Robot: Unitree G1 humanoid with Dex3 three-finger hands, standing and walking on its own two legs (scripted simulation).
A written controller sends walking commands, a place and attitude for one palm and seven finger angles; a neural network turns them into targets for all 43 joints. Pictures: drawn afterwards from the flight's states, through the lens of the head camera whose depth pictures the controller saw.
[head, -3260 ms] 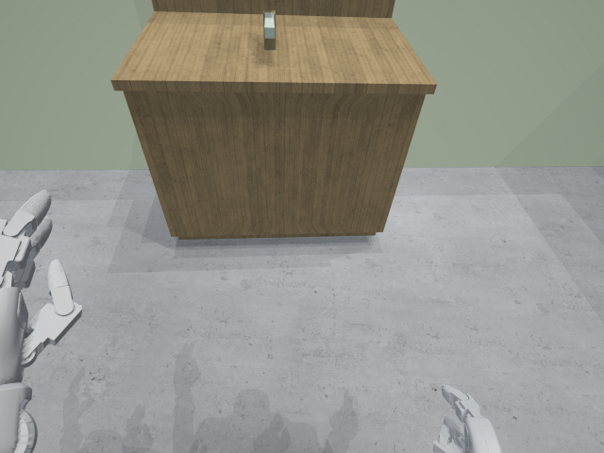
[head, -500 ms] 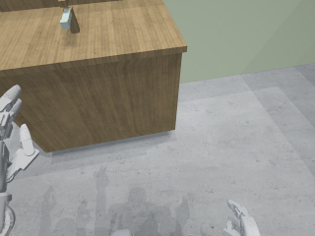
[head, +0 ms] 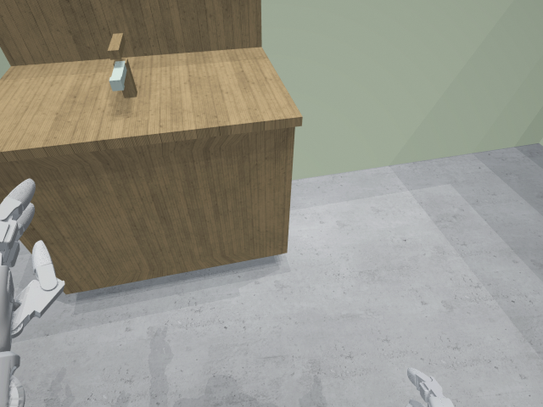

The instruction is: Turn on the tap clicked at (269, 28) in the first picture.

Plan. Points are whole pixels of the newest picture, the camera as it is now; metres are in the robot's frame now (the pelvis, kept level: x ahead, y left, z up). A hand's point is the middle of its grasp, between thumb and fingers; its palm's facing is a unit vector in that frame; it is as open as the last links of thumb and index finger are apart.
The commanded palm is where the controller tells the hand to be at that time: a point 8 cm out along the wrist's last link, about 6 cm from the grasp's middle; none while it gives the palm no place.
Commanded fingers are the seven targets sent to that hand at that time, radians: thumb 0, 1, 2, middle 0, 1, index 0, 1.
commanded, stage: take the last steps up to it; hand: left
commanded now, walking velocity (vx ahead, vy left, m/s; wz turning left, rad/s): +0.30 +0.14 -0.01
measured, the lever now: (117, 83) +0.83 +0.46 +0.10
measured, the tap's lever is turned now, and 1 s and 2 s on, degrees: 0 0 0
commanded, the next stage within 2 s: come to a stop and stand still in 1.80 s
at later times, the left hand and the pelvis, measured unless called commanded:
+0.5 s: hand (81, 217) +0.30 +0.27 +0.17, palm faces +0.43 -0.81 -0.41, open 7.4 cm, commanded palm +0.24 +0.31 +0.18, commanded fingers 0.00 0.90 0.90 -0.20 -0.30 -0.20 -0.30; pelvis +0.08 +0.03 -0.01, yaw -1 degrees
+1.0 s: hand (122, 166) +0.40 +0.26 +0.17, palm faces +0.38 -0.80 -0.46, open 7.4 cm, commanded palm +0.35 +0.31 +0.18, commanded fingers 0.00 0.90 0.90 -0.20 -0.30 -0.20 -0.30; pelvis +0.19 +0.03 +0.00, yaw +0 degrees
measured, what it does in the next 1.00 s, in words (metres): walks ahead: right foot, then left foot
